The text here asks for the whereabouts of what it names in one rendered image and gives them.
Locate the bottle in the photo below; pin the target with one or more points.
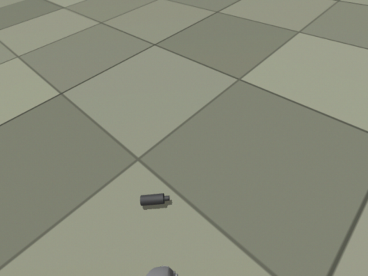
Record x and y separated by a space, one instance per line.
153 199

